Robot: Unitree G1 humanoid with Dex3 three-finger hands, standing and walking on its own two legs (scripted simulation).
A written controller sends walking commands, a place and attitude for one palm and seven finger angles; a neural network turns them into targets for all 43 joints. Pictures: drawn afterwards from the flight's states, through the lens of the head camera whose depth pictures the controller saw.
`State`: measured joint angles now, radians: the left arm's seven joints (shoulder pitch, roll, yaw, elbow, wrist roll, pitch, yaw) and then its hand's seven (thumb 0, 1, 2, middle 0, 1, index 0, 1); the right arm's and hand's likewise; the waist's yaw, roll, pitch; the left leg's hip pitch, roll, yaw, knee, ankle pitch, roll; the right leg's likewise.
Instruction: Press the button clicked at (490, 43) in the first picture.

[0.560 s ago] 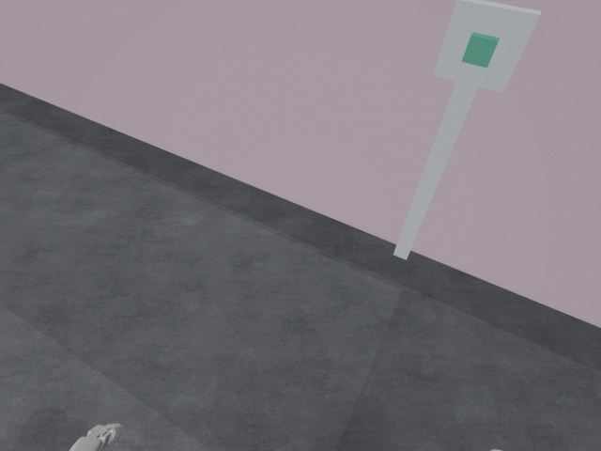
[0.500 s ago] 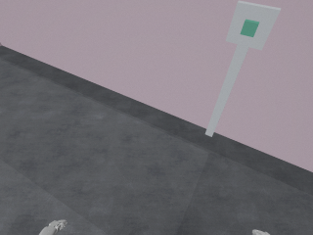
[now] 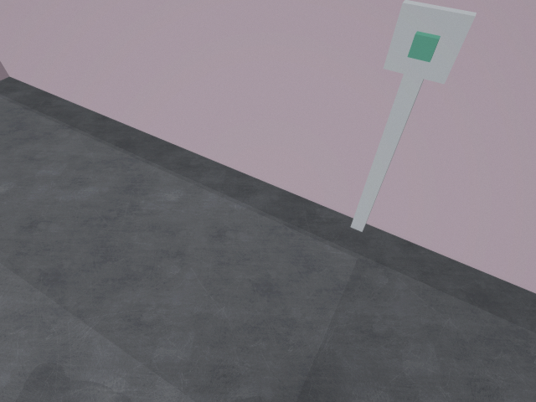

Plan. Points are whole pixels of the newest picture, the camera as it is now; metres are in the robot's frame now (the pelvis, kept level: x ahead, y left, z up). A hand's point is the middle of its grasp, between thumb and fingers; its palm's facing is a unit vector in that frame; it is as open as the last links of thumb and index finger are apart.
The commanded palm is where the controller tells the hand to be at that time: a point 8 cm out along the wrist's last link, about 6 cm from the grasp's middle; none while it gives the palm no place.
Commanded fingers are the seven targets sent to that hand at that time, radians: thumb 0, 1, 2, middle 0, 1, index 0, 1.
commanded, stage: stand and wait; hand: left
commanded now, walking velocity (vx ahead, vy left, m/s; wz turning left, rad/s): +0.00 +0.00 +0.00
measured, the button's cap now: (423, 46) +0.98 -0.37 +0.11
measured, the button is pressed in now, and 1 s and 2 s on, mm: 0 0 0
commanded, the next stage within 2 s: look at it before walking up in 0.56 s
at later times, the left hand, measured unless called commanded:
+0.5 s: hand out of the picture +0.07 +0.23 -0.15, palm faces -0.04 -0.94 -0.34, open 7.4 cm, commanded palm none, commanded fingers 0.00 0.90 0.90 -0.20 -0.30 -0.20 -0.30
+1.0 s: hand out of the picture +0.07 +0.23 -0.15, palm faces -0.04 -0.94 -0.34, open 7.4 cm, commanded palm none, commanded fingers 0.00 0.90 0.90 -0.20 -0.30 -0.20 -0.30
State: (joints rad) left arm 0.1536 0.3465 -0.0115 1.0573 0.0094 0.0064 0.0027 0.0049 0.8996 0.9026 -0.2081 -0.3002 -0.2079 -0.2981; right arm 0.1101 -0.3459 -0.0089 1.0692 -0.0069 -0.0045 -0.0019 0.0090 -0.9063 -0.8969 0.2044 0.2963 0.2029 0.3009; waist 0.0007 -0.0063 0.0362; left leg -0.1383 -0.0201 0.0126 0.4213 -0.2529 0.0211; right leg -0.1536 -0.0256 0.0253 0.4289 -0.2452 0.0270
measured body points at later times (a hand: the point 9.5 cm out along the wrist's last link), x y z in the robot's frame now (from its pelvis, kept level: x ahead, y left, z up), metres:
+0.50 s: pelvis -0.01 -0.02 +0.00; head -0.01 -0.02 +0.45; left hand +0.07 +0.28 -0.13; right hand +0.06 -0.32 -0.13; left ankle -0.02 +0.11 -0.74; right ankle -0.01 -0.14 -0.74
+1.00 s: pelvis -0.01 -0.02 +0.00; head +0.00 -0.02 +0.45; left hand +0.07 +0.28 -0.13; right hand +0.07 -0.32 -0.13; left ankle -0.02 +0.11 -0.74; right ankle -0.01 -0.14 -0.74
